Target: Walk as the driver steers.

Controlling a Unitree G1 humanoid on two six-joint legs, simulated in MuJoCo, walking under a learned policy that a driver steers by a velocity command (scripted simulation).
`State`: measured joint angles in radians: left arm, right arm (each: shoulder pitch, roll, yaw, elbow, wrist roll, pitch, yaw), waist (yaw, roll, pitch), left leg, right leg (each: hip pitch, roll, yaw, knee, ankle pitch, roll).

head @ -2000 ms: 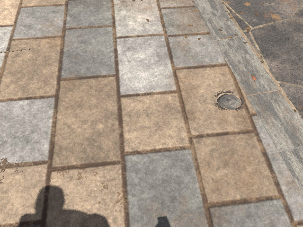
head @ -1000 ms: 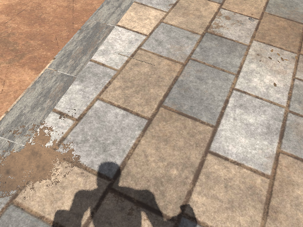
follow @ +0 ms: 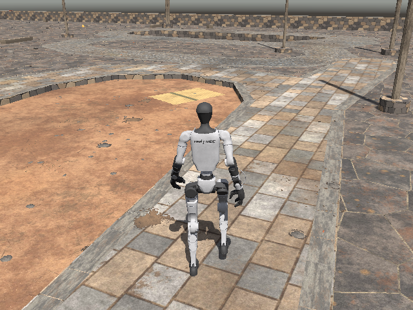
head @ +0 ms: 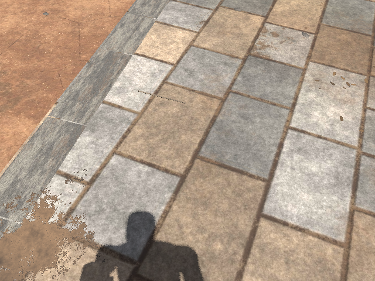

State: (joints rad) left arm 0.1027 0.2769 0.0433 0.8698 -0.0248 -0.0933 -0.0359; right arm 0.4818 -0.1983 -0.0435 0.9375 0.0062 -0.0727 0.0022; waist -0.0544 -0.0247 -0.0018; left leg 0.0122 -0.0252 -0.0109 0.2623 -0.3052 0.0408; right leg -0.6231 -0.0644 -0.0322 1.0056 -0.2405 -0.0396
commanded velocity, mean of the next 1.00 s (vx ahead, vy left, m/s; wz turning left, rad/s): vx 0.48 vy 0.00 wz -0.05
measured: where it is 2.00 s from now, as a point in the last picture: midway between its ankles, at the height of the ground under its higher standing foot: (214, 146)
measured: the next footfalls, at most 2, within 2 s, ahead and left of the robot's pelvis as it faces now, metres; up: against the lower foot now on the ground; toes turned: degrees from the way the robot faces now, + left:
right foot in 0.20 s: +0.30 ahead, -0.14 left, +0.00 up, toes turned -1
left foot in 0.76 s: +0.60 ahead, +0.10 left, +0.00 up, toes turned +2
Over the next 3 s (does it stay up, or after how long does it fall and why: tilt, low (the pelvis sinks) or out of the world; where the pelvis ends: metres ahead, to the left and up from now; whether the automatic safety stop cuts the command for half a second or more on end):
stays up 1.50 -0.57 -0.01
